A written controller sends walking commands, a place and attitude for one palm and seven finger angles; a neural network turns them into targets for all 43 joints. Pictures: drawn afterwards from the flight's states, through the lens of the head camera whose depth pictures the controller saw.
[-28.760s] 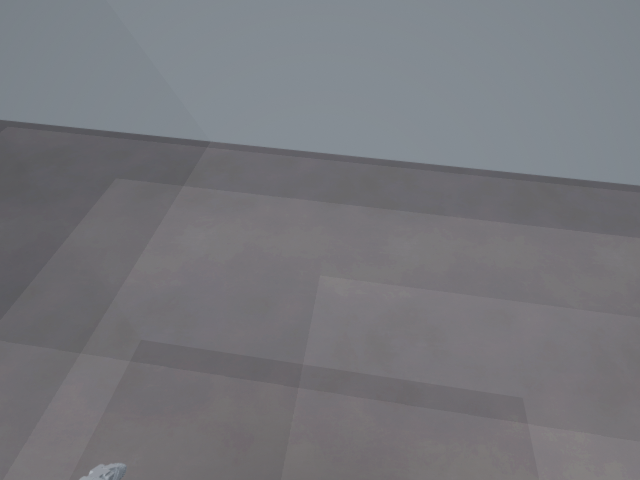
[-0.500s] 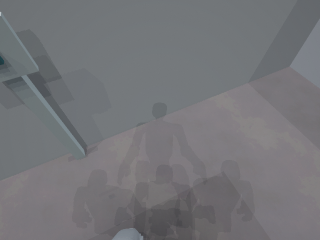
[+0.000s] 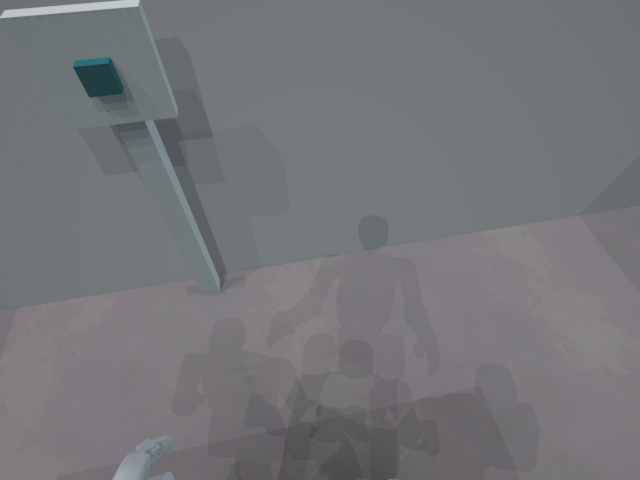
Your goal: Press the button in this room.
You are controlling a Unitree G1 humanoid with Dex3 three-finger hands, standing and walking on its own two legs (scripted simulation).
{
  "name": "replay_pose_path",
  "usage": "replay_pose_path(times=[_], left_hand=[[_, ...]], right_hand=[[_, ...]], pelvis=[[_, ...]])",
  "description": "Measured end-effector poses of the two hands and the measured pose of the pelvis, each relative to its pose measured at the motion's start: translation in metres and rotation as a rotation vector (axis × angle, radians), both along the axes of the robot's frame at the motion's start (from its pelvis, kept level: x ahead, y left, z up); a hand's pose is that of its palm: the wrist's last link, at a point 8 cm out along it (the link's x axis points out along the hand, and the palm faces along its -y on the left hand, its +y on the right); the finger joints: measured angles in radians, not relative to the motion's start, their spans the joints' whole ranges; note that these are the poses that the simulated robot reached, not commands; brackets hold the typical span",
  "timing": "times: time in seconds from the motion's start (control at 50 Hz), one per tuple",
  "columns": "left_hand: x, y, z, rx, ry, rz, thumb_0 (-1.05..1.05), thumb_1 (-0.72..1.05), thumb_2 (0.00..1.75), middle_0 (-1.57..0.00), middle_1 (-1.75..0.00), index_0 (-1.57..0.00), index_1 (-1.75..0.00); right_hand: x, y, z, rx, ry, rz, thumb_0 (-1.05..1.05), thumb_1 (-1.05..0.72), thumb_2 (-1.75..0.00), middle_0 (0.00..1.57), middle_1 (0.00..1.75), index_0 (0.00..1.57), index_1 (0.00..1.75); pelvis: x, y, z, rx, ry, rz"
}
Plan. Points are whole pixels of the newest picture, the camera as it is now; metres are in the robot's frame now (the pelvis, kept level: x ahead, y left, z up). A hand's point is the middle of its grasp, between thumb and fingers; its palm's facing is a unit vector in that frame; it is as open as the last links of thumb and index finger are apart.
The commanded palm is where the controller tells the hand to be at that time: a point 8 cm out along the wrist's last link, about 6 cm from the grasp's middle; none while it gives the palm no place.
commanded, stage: turn to face it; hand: left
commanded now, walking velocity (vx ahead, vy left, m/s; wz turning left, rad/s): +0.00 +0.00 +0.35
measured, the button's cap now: (99, 76) +0.73 +0.42 +0.10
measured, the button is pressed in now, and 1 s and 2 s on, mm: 0 0 0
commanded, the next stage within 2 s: take the last steps up to it in 0.22 s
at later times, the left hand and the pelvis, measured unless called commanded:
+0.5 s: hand out of the picture -0.05 +0.19 -0.17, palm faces +0.28 -0.93 -0.22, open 7.4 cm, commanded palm none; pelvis +0.00 +0.00 +0.00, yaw +12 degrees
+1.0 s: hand (172, 438) +0.20 +0.23 -0.17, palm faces +0.17 -0.97 -0.17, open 7.4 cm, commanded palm none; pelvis +0.13 +0.04 -0.01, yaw +13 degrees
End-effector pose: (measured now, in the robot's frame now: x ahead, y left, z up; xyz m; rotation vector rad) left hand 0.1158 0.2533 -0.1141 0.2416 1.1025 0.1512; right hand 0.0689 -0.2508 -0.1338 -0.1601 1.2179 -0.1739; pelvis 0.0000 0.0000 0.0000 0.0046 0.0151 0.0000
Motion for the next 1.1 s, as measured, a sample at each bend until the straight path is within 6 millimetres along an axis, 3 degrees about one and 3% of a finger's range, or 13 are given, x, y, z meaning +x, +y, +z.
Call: replay_pose_path(times=[0.1,0.3,0.4,0.52,0.6,0.66,0.76,0.86,0.94,1.04,1.1], left_hand=[[-0.012,-0.024,0.008,0.025,-0.035,0.028,0.00,0.91,0.90,-0.20,-0.30,-0.20,-0.30],[-0.085,-0.040,0.006,-0.001,0.097,0.180,0.00,0.91,0.90,-0.20,-0.30,-0.20,-0.30],[-0.134,-0.035,-0.006,-0.035,0.180,0.266,0.00,0.91,0.90,-0.20,-0.30,-0.20,-0.30],[-0.196,-0.017,-0.030,-0.094,0.290,0.368,0.00,0.91,0.90,-0.20,-0.30,-0.20,-0.30],[-0.207,-0.004,-0.034,-0.122,0.360,0.375,0.01,0.91,0.90,-0.20,-0.30,-0.20,-0.30],[-0.189,0.005,-0.029,-0.137,0.329,0.363,0.01,0.91,0.90,-0.20,-0.30,-0.20,-0.30],[-0.135,0.019,-0.025,-0.140,0.236,0.339,0.01,0.91,0.90,-0.20,-0.30,-0.19,-0.30],[-0.065,0.028,-0.025,-0.132,0.168,0.293,0.01,0.91,0.90,-0.20,-0.30,-0.19,-0.30],[0.005,0.031,-0.024,-0.119,0.112,0.235,0.01,0.91,0.90,-0.20,-0.30,-0.19,-0.30],[0.098,0.027,-0.027,-0.086,0.006,0.177,0.00,0.91,0.90,-0.20,-0.30,-0.20,-0.30],[0.125,0.023,-0.026,-0.069,-0.044,0.190,0.00,0.91,0.90,-0.20,-0.30,-0.20,-0.30]], right_hand=[[-0.004,-0.020,-0.019,0.029,0.049,0.014,0.01,-0.91,-0.90,0.20,0.30,0.21,0.30],[0.005,-0.026,-0.010,0.030,0.133,0.113,0.01,-0.91,-0.90,0.19,0.30,0.20,0.30],[0.030,-0.008,-0.004,0.008,0.114,0.191,0.01,-0.91,-0.90,0.19,0.30,0.20,0.30],[0.069,0.034,0.006,-0.020,-0.002,0.290,0.01,-0.91,-0.90,0.19,0.30,0.20,0.30],[0.073,0.057,0.016,-0.025,-0.059,0.290,0.00,-0.91,-0.90,0.19,0.30,0.20,0.30],[0.059,0.066,0.018,-0.026,-0.025,0.270,0.00,-0.91,-0.90,0.20,0.30,0.20,0.30],[0.028,0.068,0.013,-0.027,0.099,0.221,0.00,-0.92,-0.90,0.20,0.30,0.21,0.30],[-0.002,0.071,0.006,-0.010,0.235,0.150,0.00,-0.92,-0.90,0.20,0.30,0.20,0.30],[-0.016,0.072,0.000,0.011,0.345,0.094,0.00,-0.91,-0.90,0.20,0.30,0.20,0.30],[-0.010,0.067,-0.012,0.038,0.475,0.049,0.00,-0.91,-0.90,0.20,0.30,0.20,0.30],[0.023,0.061,-0.019,0.047,0.490,0.053,0.01,-0.91,-0.90,0.20,0.30,0.20,0.30]], pelvis=[[0.000,-0.019,-0.005,0.013,-0.013,0.059],[0.004,-0.030,0.009,0.036,-0.010,0.147],[0.002,-0.022,0.007,0.024,-0.010,0.180],[0.002,0.004,-0.002,-0.012,-0.010,0.216],[0.009,0.021,0.001,-0.019,-0.028,0.215],[0.019,0.031,0.008,-0.028,-0.038,0.228],[0.041,0.043,0.011,-0.020,-0.042,0.231],[0.071,0.048,0.007,-0.007,-0.039,0.224],[0.102,0.046,0.001,0.000,-0.033,0.222],[0.154,0.038,-0.016,0.003,-0.027,0.221],[0.178,0.033,-0.019,0.003,-0.036,0.232]])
